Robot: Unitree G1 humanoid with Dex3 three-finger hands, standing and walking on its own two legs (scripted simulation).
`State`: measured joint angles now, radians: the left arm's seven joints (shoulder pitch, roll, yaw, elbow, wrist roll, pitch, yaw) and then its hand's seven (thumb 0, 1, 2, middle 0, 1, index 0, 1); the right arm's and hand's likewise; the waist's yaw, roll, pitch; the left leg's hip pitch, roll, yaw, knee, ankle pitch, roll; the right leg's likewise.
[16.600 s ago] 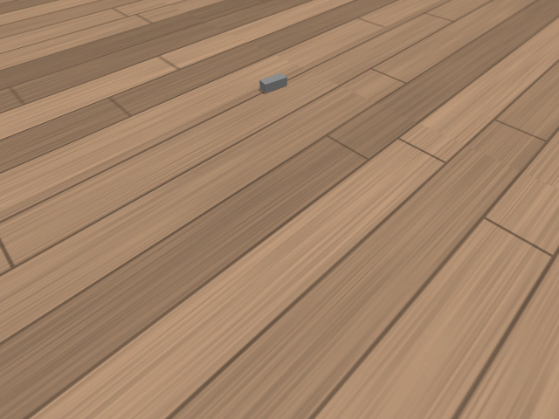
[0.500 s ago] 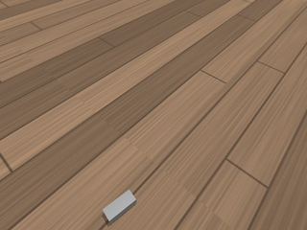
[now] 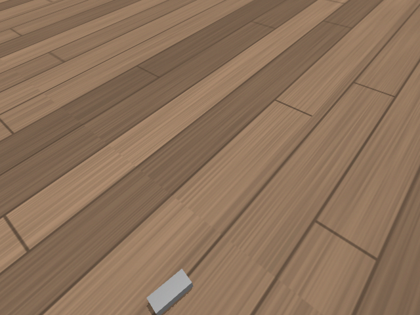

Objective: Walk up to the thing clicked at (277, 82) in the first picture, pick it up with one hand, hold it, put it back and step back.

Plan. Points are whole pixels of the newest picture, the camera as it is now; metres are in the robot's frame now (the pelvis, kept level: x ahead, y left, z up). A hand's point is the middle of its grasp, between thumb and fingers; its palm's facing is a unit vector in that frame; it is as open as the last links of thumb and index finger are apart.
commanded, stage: walk up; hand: left
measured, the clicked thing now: (170, 291) +0.35 +0.22 -0.75
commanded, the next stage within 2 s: none
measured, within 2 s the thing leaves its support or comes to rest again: neither
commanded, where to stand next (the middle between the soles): +0.01 +0.02 m, yaw +1 degrees
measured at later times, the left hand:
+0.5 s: hand out of the picture +0.07 +0.28 -0.15, palm faces -0.01 -0.94 -0.35, open 7.4 cm
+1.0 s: hand out of the picture +0.06 +0.28 -0.15, palm faces +0.01 -0.93 -0.37, open 7.4 cm
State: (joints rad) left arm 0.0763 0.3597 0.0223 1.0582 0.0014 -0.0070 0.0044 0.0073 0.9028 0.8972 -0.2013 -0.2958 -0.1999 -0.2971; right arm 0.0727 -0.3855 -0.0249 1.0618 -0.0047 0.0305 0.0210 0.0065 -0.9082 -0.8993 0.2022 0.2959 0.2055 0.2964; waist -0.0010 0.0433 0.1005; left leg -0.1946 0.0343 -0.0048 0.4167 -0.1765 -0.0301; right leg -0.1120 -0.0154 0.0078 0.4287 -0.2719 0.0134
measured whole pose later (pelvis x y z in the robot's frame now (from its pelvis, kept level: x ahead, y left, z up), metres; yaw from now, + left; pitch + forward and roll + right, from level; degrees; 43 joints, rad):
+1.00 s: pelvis -0.01 +0.02 +0.00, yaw +1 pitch -2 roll -1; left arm 0.12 0.36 0.01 1.10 0.01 -0.01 0.00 0.01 0.90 0.90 -0.20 -0.30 -0.20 -0.30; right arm 0.08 -0.36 -0.03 1.09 -0.01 0.03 0.03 0.01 -0.91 -0.90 0.20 0.30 0.21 0.30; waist 0.00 0.02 0.06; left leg -0.23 0.01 -0.02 0.40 -0.15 0.00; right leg -0.11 -0.04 -0.01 0.37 -0.23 0.04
